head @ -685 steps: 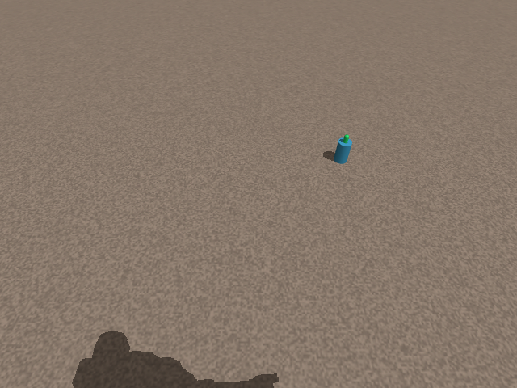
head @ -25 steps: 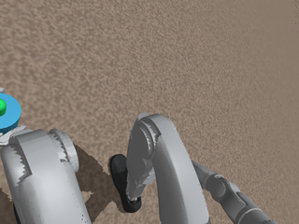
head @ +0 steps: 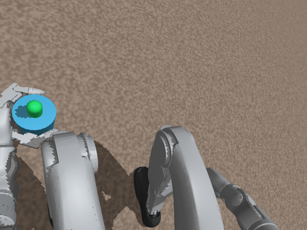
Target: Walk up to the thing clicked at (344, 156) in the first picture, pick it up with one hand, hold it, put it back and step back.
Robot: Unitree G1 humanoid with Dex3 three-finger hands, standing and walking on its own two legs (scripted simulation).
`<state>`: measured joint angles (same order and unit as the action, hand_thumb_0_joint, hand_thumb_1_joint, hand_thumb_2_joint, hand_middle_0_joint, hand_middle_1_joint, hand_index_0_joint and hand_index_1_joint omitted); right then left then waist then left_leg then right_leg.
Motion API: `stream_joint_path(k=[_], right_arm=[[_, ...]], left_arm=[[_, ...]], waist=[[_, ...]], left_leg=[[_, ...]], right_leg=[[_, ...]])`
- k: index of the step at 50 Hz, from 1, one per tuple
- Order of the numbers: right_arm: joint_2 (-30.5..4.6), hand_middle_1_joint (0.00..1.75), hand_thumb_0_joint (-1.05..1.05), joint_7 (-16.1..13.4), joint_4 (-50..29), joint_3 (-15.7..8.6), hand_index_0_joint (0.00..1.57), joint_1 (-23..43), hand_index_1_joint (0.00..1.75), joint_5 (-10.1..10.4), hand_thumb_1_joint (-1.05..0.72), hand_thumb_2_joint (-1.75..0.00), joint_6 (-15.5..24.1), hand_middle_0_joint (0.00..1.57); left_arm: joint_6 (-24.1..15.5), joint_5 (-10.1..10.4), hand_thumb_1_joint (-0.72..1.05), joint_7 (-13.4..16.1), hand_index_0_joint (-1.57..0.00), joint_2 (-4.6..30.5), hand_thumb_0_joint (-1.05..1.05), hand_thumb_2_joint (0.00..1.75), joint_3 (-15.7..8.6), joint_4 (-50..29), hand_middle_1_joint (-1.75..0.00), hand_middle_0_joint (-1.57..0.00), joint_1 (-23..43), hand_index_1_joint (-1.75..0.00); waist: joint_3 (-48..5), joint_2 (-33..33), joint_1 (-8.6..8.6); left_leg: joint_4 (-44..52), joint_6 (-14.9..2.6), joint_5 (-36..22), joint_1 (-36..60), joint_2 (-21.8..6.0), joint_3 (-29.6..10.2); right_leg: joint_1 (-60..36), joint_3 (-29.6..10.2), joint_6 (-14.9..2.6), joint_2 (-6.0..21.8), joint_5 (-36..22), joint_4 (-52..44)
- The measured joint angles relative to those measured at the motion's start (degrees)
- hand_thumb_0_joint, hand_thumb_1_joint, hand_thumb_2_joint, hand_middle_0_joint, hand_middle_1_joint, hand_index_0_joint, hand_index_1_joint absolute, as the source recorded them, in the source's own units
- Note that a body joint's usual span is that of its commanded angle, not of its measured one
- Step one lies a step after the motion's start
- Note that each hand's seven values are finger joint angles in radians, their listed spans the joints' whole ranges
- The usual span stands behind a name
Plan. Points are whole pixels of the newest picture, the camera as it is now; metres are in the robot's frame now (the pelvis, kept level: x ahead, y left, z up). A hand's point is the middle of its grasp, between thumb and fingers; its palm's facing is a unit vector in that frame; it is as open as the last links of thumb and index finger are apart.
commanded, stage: settle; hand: left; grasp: from the side
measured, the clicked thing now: (35, 116) +0.37 +0.24 -0.13
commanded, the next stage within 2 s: lift in 1.20 s
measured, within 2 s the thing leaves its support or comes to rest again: neither
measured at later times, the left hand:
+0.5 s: hand (35, 102) +0.37 +0.24 -0.03, palm faces +0.12 -0.99 -0.08, open 10.8 cm
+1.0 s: hand (31, 90) +0.37 +0.24 +0.02, palm faces +0.14 -0.99 -0.05, open 10.9 cm
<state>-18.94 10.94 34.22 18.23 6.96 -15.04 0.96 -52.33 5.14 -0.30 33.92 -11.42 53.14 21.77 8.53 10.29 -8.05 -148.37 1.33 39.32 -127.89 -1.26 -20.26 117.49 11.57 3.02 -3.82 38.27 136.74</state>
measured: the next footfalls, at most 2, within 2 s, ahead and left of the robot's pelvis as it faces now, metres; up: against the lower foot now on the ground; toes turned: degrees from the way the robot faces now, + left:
none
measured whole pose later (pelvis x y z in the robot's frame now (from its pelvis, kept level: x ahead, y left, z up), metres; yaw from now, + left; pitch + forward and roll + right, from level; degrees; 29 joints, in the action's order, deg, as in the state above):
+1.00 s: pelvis +0.02 -0.02 +0.06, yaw +8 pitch +30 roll -6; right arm -16.9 3.6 37.1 1.6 -1.6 -3.0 -0.7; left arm -31.2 9.9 -14.6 20.9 -15.2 35.7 22.0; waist -5.6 1.0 -4.2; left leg -132.6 2.3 38.8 -124.7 -2.7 -8.8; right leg 120.1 3.4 1.3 -0.8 40.5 129.9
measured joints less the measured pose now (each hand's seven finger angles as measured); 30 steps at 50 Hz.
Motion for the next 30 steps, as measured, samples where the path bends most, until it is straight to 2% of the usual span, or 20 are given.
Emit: stream_joint_path(k=[9, 18, 30], right_arm=[[1.0, 0.30, 0.00, -1.3, 0.8, -5.5, 0.21, -2.5, 0.30, 4.1, -0.90, -0.90, -1.1, 0.20], [1.6, 0.30, 0.00, -3.2, 2.1, -9.6, 0.21, -4.8, 0.30, 7.6, -0.90, -0.90, -2.4, 0.20], [1.6, 0.30, 0.00, -5.2, 2.7, -13.4, 0.21, -7.0, 0.30, 10.5, -0.90, -0.90, -3.4, 0.20]], left_arm=[[7.1, 0.0, -0.41, -2.1, -0.65, -4.8, -0.02, 1.01, 1.4, -9.4, -0.97, -0.64, -2.1, -0.99], [12.7, 2.2, -0.46, -5.4, -0.66, -7.4, -0.02, 1.07, 1.0, -13.5, -0.99, -0.65, -1.6, -1.01], [17.4, 4.1, -0.49, -10.3, -0.67, -10.7, -0.02, 1.12, -1.1, -16.5, -1.00, -0.66, -0.7, -1.02]], waist=[[-4.8, -3.5, 1.60], [-8.3, -6.4, 2.57], [-11.2, -8.7, 3.03]], left_leg=[[3.5, -0.24, -0.8, -1.0, -0.4, 3.6], [7.0, 0.24, -1.0, -1.1, -0.7, 6.7], [10.6, 1.27, -0.3, 0.0, -1.2, 9.0]], right_leg=[[2.1, -2.5, -0.33, 1.0, 0.3, -1.0], [3.9, -4.8, -0.36, 2.0, 1.0, -1.9], [4.9, -6.5, -1.38, 2.5, 2.0, -3.0]])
